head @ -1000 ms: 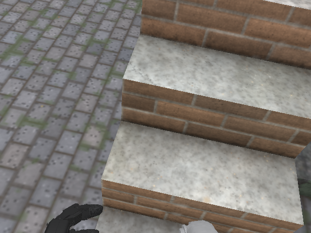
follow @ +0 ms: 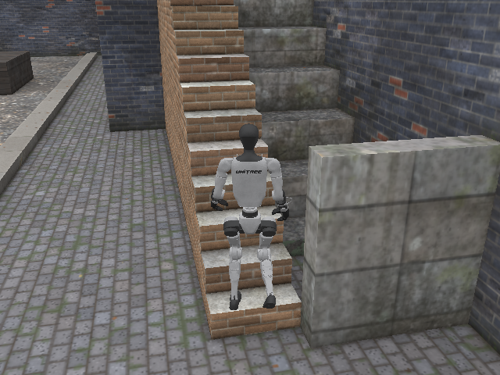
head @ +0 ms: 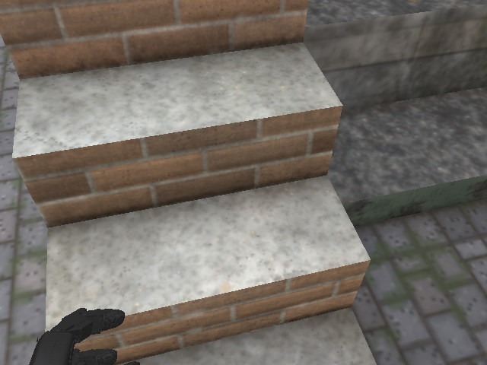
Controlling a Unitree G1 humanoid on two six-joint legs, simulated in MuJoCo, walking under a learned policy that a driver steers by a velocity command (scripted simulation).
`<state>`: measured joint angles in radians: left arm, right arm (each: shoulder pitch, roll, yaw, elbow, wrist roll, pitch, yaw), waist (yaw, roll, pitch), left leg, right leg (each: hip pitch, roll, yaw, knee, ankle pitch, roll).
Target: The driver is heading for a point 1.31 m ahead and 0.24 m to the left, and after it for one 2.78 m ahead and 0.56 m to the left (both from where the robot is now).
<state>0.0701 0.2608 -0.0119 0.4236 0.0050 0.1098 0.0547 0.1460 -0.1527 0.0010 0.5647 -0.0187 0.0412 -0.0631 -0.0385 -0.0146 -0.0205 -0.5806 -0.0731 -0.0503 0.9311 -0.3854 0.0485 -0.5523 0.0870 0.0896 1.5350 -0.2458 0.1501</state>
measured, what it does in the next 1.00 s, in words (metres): goes down, backwards, turning left: right foot 0.21 m lower, then left foot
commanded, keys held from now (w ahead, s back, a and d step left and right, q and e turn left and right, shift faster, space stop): q+shift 0.50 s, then shift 0.14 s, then w+shift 0.02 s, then w+e+shift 0.34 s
